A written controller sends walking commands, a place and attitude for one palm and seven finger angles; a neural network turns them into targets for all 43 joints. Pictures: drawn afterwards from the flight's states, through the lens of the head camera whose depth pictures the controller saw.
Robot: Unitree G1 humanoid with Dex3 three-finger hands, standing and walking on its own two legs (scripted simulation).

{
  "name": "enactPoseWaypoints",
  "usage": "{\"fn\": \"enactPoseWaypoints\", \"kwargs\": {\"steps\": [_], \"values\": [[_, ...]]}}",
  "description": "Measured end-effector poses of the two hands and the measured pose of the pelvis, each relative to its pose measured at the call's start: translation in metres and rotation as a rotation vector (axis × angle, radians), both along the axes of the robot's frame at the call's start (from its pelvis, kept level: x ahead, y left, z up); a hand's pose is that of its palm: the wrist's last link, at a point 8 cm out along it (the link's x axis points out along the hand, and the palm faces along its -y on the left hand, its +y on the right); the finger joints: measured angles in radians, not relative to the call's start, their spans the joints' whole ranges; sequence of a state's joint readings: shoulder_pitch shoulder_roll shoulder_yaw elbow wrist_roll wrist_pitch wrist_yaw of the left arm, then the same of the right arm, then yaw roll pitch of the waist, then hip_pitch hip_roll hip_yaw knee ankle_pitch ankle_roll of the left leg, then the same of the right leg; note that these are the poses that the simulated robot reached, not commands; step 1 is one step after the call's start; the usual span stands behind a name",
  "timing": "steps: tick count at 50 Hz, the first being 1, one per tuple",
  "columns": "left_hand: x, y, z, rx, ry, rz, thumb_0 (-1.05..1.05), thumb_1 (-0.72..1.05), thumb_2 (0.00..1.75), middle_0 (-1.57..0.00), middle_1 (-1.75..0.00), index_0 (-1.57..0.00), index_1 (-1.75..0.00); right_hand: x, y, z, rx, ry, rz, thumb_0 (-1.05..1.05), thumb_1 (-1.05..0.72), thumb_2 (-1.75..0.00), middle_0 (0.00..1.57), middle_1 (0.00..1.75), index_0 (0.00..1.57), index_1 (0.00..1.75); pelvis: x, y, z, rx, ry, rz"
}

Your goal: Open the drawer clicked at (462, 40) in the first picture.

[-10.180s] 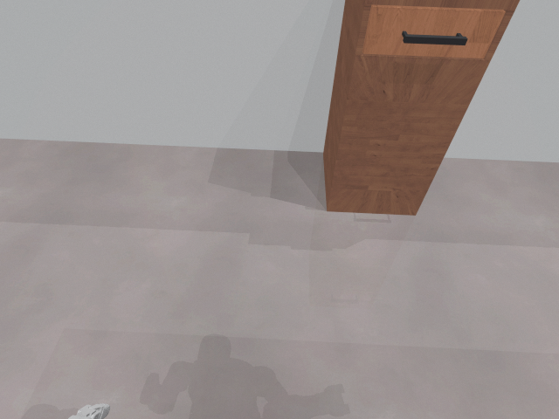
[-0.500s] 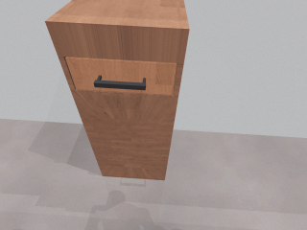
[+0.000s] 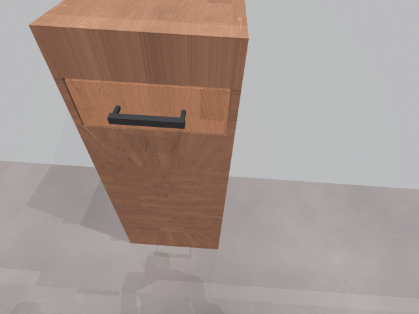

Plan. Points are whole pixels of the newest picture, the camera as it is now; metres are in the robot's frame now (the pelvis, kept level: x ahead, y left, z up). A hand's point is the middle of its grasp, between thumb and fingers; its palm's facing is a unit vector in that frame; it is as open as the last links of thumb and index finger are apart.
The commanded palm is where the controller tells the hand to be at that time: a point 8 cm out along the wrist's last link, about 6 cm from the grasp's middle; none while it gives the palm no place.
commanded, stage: come to a stop and stand still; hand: left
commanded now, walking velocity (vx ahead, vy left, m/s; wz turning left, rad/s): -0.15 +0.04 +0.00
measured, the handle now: (148, 116) +0.53 +0.19 +0.08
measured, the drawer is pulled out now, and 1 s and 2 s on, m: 0.00 0.00 0.00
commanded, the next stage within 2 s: look again from close up in 1.46 s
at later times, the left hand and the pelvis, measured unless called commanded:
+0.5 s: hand out of the picture +0.01 +0.23 -0.16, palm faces +0.00 -0.96 -0.27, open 7.4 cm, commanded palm none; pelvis -0.03 +0.02 +0.00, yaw +0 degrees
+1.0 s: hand out of the picture +0.00 +0.18 -0.17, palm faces -0.01 -0.98 -0.20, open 7.4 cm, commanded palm none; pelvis -0.01 +0.00 +0.00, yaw -1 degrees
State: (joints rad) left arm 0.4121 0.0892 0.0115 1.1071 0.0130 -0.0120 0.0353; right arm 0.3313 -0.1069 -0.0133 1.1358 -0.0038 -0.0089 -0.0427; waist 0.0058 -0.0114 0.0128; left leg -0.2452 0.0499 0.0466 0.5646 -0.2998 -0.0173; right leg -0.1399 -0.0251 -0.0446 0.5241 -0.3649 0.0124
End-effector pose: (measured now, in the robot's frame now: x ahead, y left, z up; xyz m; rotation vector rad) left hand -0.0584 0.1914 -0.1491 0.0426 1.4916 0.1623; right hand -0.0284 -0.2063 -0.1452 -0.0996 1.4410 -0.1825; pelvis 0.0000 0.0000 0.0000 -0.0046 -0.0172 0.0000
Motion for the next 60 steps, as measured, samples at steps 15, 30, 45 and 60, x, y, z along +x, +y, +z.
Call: {"fn": "enactPoseWaypoints", "kwargs": {"steps": [15,30,45,60], "values": [[0.050,0.054,0.003,0.113,-0.164,-0.105,0.02,0.91,0.89,-0.20,-0.30,-0.20,-0.30,0.037,-0.018,0.006,-0.050,-0.169,0.035,0.01,-0.93,-0.90,0.20,0.30,0.20,0.30,-0.026,0.012,-0.005,-0.012,-0.001,-0.008],[0.054,0.077,0.019,0.140,-0.182,-0.131,0.01,0.91,0.89,-0.20,-0.30,-0.20,-0.30,0.040,-0.003,0.007,-0.014,-0.184,0.095,0.00,-0.92,-0.90,0.20,0.30,0.20,0.30,-0.030,0.021,0.001,0.010,0.018,-0.012],[0.046,0.041,0.010,0.078,-0.091,-0.113,0.01,0.90,0.89,-0.20,-0.30,-0.20,-0.30,0.033,-0.019,0.006,-0.019,-0.090,0.077,0.00,-0.91,-0.90,0.20,0.30,0.20,0.30,-0.013,0.004,0.003,0.017,0.023,-0.017],[0.077,0.028,0.009,0.087,-0.129,-0.103,0.01,0.90,0.89,-0.20,-0.30,-0.20,-0.30,0.055,-0.031,0.004,-0.022,-0.090,0.074,0.00,-0.91,-0.90,0.20,0.30,0.20,0.30,0.006,-0.011,0.003,0.020,0.025,-0.011]]}}
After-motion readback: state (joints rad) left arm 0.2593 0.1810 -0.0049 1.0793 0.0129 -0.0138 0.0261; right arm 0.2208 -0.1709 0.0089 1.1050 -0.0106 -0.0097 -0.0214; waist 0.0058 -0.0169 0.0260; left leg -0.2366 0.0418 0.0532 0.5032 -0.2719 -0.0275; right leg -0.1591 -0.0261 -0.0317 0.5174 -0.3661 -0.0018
